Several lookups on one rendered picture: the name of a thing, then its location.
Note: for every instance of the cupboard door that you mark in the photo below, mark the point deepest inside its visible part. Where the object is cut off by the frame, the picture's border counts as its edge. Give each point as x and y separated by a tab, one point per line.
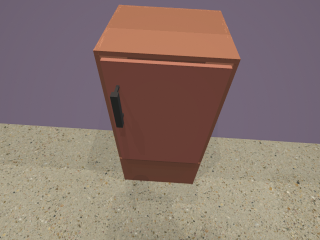
169	107

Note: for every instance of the handle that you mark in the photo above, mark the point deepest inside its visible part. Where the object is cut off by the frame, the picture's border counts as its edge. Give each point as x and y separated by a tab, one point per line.
116	107

